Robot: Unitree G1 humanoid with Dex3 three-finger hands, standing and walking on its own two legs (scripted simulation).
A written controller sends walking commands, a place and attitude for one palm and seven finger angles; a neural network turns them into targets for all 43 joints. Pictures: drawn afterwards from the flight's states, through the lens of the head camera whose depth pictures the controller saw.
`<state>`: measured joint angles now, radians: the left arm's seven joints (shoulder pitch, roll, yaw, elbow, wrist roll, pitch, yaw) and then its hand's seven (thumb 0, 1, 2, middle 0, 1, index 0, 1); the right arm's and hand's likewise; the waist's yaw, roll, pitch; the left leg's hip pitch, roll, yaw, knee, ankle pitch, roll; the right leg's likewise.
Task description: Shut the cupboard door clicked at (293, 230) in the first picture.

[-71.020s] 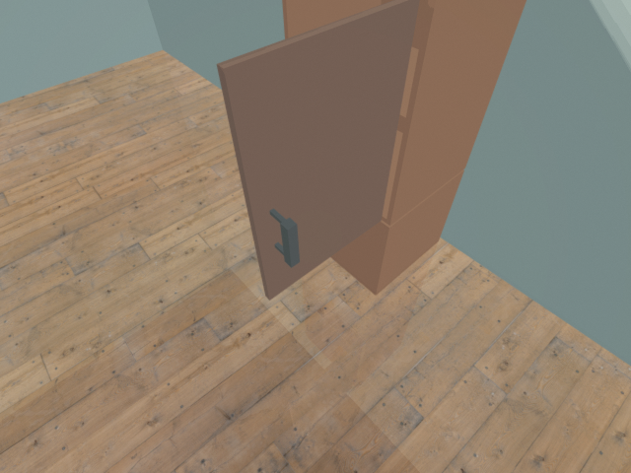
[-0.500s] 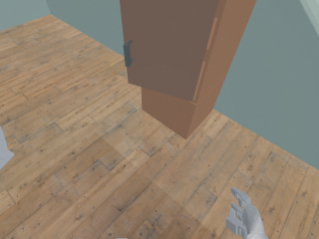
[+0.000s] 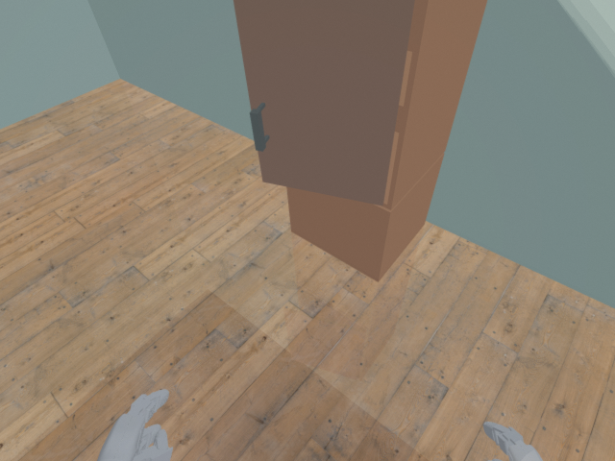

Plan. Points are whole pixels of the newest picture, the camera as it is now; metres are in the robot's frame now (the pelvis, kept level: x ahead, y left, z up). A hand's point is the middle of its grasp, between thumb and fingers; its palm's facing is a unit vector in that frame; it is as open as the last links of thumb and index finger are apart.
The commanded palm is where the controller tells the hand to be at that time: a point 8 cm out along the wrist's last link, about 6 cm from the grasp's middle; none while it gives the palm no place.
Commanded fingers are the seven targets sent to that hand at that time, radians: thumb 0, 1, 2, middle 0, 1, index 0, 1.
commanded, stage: let the arm hang, fingers relaxed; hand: left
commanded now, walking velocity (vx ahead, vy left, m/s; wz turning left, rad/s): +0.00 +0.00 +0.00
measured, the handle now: (261, 126) +0.98 +0.16 -0.09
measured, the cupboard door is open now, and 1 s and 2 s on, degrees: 20 20 20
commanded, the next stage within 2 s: look to check the result in 0.90 s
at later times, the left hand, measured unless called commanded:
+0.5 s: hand out of the picture -0.07 +0.21 -0.15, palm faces +0.02 -0.96 -0.26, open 7.4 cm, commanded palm none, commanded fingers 0.00 0.90 0.90 -0.20 -0.30 -0.20 -0.30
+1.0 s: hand out of the picture +0.02 +0.17 -0.16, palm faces +0.00 -0.98 -0.18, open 7.4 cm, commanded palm none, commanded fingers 0.00 0.90 0.90 -0.20 -0.30 -0.20 -0.30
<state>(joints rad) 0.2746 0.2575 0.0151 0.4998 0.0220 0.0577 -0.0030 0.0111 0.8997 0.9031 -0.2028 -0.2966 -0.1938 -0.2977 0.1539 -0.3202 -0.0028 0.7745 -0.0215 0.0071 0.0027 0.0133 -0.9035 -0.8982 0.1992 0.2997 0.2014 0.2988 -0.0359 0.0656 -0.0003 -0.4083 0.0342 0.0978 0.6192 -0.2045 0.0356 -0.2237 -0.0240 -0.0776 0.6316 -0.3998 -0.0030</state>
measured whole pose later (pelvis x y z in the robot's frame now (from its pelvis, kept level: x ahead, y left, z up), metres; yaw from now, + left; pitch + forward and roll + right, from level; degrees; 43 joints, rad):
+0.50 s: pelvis -0.01 +0.01 +0.02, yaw +0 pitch -2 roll -1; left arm 0.40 0.20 0.02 1.14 0.02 0.02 0.02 0.01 0.91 0.90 -0.20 -0.30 -0.19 -0.30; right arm 0.27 -0.19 -0.02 1.09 -0.02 0.04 -0.02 0.01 -0.90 -0.90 0.20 0.30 0.20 0.30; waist 0.00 0.04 0.05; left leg -0.29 0.02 0.11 0.43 -0.10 0.04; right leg -0.11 -0.02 -0.07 0.45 -0.29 0.00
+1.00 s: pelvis +0.01 -0.01 +0.02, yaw +0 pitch -2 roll +0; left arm 0.27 0.15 0.01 1.12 0.02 0.00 0.03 0.01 0.90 0.90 -0.20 -0.30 -0.20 -0.30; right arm 0.27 -0.16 -0.01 1.14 -0.02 0.02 -0.03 0.01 -0.91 -0.90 0.20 0.30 0.20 0.30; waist -0.02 0.00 0.06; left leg -0.25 0.03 0.10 0.41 -0.12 0.02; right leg -0.07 -0.01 -0.07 0.40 -0.30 -0.01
